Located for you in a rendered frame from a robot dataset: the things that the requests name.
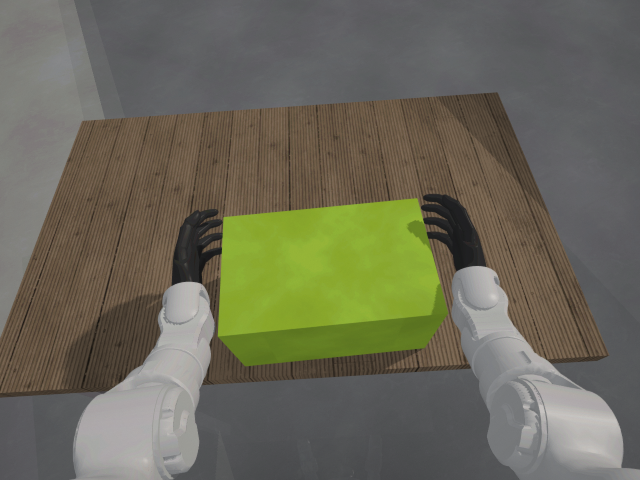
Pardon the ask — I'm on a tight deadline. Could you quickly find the right robot forearm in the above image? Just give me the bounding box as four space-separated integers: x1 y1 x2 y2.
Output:
451 266 623 465

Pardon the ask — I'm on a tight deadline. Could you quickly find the robot right upper arm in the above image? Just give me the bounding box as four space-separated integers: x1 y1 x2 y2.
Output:
487 378 640 480

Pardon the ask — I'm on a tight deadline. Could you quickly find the robot left hand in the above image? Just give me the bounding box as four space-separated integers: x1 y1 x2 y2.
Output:
172 209 223 286

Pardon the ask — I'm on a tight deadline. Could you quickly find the carton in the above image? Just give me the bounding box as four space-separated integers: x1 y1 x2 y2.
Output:
218 198 448 366

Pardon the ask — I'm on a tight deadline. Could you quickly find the robot right hand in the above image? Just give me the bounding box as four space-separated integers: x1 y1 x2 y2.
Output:
421 194 487 271

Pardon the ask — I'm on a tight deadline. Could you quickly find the left robot forearm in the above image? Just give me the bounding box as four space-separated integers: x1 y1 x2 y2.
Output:
73 282 215 475

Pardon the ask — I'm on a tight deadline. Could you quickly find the robot left upper arm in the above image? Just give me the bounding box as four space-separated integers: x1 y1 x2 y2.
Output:
71 384 199 480

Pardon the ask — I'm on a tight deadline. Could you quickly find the table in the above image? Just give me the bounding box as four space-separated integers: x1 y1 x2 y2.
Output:
0 92 610 398

